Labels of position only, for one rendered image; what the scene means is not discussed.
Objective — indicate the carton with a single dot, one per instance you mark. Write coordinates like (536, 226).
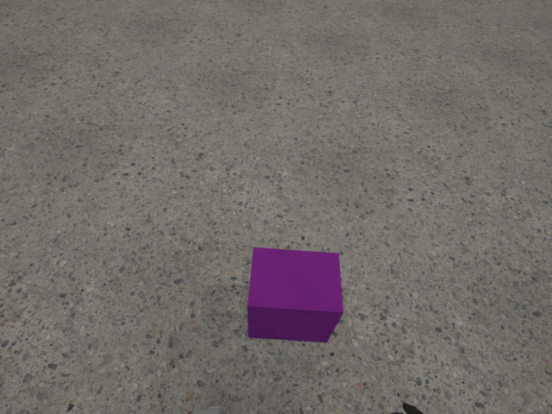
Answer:
(294, 295)

